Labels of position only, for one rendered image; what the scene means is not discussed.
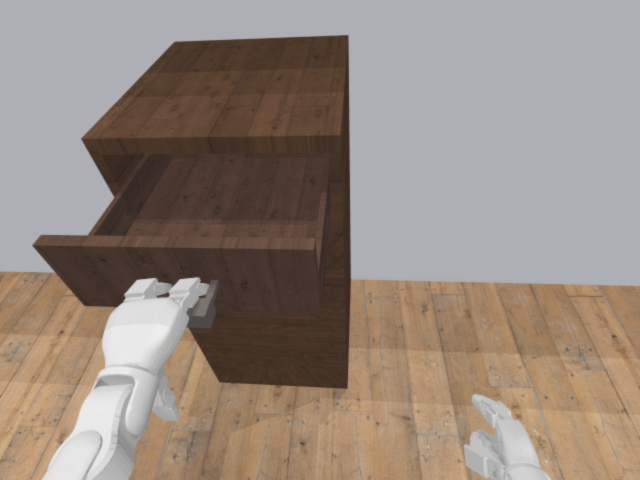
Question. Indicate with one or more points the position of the left robot hand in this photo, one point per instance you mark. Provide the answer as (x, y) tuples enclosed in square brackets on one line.
[(144, 331)]

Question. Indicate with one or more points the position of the right robot hand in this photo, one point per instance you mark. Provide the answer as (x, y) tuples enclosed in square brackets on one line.
[(488, 455)]

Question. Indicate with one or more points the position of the drawer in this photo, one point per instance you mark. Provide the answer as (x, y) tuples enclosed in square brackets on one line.
[(256, 222)]

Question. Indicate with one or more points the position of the handle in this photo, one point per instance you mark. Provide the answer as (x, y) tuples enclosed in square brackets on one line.
[(203, 312)]

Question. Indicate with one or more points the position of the cabinet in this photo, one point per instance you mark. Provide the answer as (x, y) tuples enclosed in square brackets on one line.
[(266, 95)]

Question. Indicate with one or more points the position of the robot left forearm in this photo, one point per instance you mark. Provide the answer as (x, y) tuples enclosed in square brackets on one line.
[(112, 419)]

